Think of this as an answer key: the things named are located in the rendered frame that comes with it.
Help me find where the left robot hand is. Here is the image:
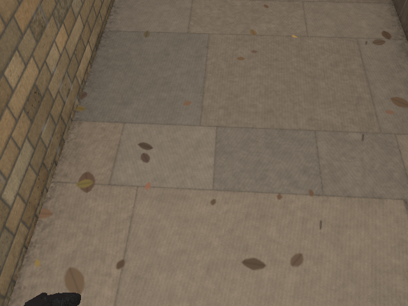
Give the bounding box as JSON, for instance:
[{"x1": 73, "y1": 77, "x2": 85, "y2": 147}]
[{"x1": 24, "y1": 293, "x2": 81, "y2": 306}]

